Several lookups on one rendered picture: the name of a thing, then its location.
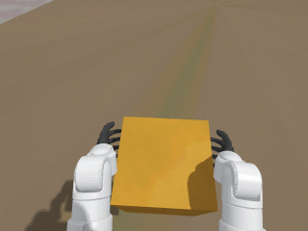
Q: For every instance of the robot right forearm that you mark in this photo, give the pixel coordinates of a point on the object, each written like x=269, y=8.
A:
x=241, y=193

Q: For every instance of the carton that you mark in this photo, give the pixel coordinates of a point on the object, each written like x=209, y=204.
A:
x=165, y=167

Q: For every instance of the robot right hand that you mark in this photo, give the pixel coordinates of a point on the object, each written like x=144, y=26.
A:
x=225, y=143

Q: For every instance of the robot left hand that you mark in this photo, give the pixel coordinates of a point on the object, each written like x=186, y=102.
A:
x=105, y=134

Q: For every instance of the robot left forearm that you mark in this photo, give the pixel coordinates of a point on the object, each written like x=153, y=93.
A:
x=92, y=190

